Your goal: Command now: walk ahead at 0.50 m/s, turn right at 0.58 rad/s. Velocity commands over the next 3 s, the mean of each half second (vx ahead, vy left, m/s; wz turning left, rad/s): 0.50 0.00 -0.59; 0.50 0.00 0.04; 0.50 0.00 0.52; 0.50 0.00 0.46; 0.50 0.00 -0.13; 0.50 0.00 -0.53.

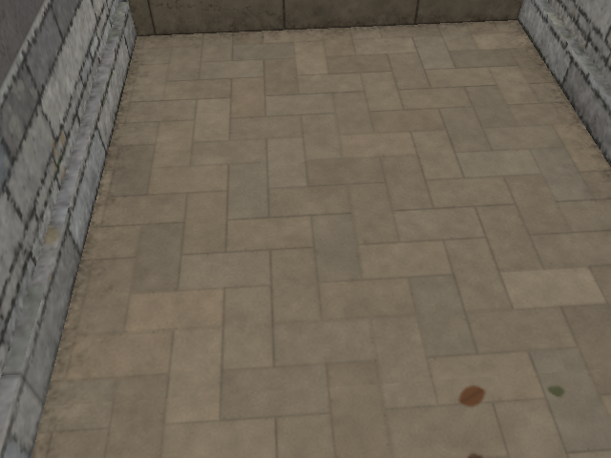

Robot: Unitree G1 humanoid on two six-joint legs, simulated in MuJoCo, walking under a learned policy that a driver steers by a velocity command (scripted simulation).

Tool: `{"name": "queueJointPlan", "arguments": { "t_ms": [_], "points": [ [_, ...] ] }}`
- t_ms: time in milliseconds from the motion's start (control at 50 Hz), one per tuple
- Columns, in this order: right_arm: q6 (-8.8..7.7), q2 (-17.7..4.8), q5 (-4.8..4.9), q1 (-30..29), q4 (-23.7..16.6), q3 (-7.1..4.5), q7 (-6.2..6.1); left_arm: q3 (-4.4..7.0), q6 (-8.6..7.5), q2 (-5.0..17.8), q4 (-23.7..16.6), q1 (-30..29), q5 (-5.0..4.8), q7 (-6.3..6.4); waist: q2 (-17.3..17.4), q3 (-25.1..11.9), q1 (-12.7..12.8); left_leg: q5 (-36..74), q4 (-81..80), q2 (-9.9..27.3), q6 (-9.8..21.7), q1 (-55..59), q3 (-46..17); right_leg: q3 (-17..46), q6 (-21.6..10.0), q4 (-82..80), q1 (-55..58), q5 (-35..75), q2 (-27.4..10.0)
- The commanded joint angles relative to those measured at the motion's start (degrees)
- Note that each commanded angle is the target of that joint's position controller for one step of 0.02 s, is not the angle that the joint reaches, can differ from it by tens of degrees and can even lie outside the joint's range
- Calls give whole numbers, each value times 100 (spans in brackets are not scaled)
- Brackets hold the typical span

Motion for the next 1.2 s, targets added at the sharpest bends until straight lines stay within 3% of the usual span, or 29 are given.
{"name": "queueJointPlan", "arguments": {
  "t_ms": [20,60,120,160,220,300,340,360,380,440,460,480,500,520,540,580,640,700,760,800,880,940,1020,1100,1120,1140,1160,1180,1200],
  "points": [
    [55,794,-229,520,685,109,61,-305,60,-725,-912,-242,-217,-70,506,389,276,-394,-3904,1357,655,1357,-2887,-47,-179,2778,-2487,-27,-422],
    [50,681,-41,682,964,6,108,-435,140,-1000,-997,-134,-265,31,446,634,482,426,-4073,1223,407,1523,-1818,8,-113,2737,-3059,98,-475],
    [45,428,-106,657,1060,-26,61,-419,283,-872,-1051,-267,-141,101,230,708,607,610,-4212,885,343,1289,-487,-270,186,1587,-3151,710,-495],
    [-14,246,-172,1108,1180,-5,17,-392,325,-888,-1012,-421,-58,183,480,643,350,776,-4355,1047,620,1612,-446,-565,413,2246,-3427,937,-359],
    [-85,-239,-49,2111,1408,-159,-50,-488,374,-1176,-1411,-1208,-169,222,629,931,-14,263,-4549,1506,584,3049,-719,-396,295,2939,-4991,228,-560],
    [70,16,-46,2512,1367,-63,-172,-561,366,-1133,-2079,-2572,-168,91,632,1091,-413,454,-5008,1404,607,3588,-555,-742,428,1604,-5309,172,-982],
    [123,-133,-9,2466,1372,-99,-249,-537,433,-1057,-2205,-2569,-241,52,761,1028,-341,702,-5447,1457,633,3906,-333,-931,524,860,-4817,208,-1263],
    [223,-529,163,2304,1381,-243,-330,-704,434,-1260,-2451,-3068,-394,-71,1118,1134,-334,1241,-6419,1585,761,3736,-115,-1494,408,-755,-3949,-1042,-1562],
    [268,-534,215,2670,1464,-235,-343,-723,426,-1249,-2543,-3461,-369,-141,809,1227,-604,1507,-6716,1565,917,3858,22,-1849,332,-1451,-3318,-1360,-1478],
    [175,-1163,178,2262,1685,-240,-238,-343,227,-591,-2146,-2277,-255,-276,1351,408,404,9943,-4938,1499,1079,4068,834,-3018,-464,-2237,-483,-2331,-290],
    [169,-1445,140,1928,1516,-276,-258,-31,185,7,-1812,-1219,-315,-268,1819,-127,990,11325,-3584,1329,934,4367,753,-2678,-844,-3273,442,-2013,65],
    [70,-1559,227,2074,1290,-333,-249,164,269,368,-1557,-248,-289,-235,1784,-1008,1261,10723,-1943,1062,715,2835,424,-793,-1271,-3702,2494,-2196,-169],
    [-212,-883,194,2103,1001,-133,-68,437,356,1205,-1399,147,-213,-121,-138,-1643,938,4955,215,-162,174,1346,-201,3200,-1921,-6568,3784,-4190,-1351],
    [-523,-688,123,1820,977,-178,206,279,326,895,-1343,-112,-58,20,-787,-2476,616,1878,2665,-907,134,1190,-1684,5382,-1800,-8477,3696,-5083,-2049],
    [-582,-365,372,1619,893,-238,334,59,175,348,-1024,-174,6,-10,-617,-1916,334,1753,3938,-796,275,798,-2172,4697,-1107,-8592,2956,-4274,-2185],
    [-511,99,305,545,349,-86,211,-109,-81,-411,-458,-388,-101,-251,48,-137,80,1673,4544,-473,700,-168,-1720,2244,-655,-7570,1294,-2799,-1841],
    [-376,564,308,776,328,168,191,-213,-257,-900,-18,-595,33,-264,-18,222,-412,1850,4119,-400,1070,-585,-2301,-14,-308,-7016,849,-844,-1259],
    [-191,-26,269,921,372,8,180,-284,-376,-681,51,-648,144,-266,-164,169,-582,2567,2792,-517,885,-877,-2087,-719,-54,-7733,870,90,-1247],
    [-98,-150,143,160,175,-44,187,-253,-479,-183,363,-242,76,-106,-354,239,-218,3377,1655,-534,597,-1089,-1519,-1275,115,-8402,1132,687,-1149],
    [-126,-246,242,-145,67,-98,214,-199,-516,117,468,-49,70,48,-370,139,-72,3577,728,-539,402,-1220,-1425,-1124,181,-8657,1826,1012,-1335],
    [-72,-309,311,-774,-39,-165,380,-186,-404,214,654,242,161,241,-303,208,228,3771,-387,-404,261,-2084,-1544,-1160,159,-8793,3567,1186,-1841],
    [-68,-218,271,-1080,-78,-140,547,-187,-435,187,616,201,47,339,-266,477,307,3491,-1461,-368,210,-1779,-1140,-1383,34,-8969,3860,1110,-1937],
    [-33,-29,209,-1562,-375,-51,768,-125,-339,556,576,350,-2,341,-252,691,471,2985,-3069,-651,425,-534,-231,-1861,106,-8604,4159,3251,-1967],
    [16,-707,187,-34,-177,-331,685,35,-127,1022,424,230,83,383,-868,-81,-355,2158,-3435,-1171,763,1165,64,-2031,239,-6314,4693,6181,-1981],
    [31,-1043,176,774,14,-500,581,76,-135,1097,314,15,56,348,-751,-416,-806,2483,-3813,-1172,950,2473,-230,-2116,309,-5100,4022,5568,-1737],
    [67,-1347,91,1518,184,-565,422,-8,-254,805,96,-35,153,268,-65,-973,-946,2920,-3242,-324,1307,4464,-1485,-1950,341,-3357,2146,2783,-1316],
    [-37,-1811,5,1261,-81,-632,363,-286,-442,-118,-174,623,172,95,1622,-1629,-225,2474,-3768,1324,2853,6321,-5134,-1303,722,-945,-502,-2365,52],
    [-93,-1356,112,1288,-39,-579,298,-148,-653,470,-261,210,36,19,934,-2175,-544,1539,-4453,1176,2665,6123,-5432,-34,560,-365,-684,-2045,-258],
    [-119,-982,138,1095,-95,-494,238,-143,-743,609,-532,-367,-142,-8,677,-1350,-570,1334,-4585,891,2238,5428,-4508,-85,422,-664,-968,-1591,-553]
  ]
}}
Next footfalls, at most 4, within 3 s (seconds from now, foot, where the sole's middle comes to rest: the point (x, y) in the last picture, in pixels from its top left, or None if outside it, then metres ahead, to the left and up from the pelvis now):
0.46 right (432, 457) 0.43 -0.18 -0.52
1.14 left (364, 268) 0.85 -0.09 -0.52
1.58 right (437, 186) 1.11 -0.29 -0.52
2.10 left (304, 148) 1.26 0.04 -0.52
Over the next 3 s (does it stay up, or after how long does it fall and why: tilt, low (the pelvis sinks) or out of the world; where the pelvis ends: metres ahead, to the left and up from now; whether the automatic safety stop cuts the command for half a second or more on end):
stays up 1.62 -0.03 0.25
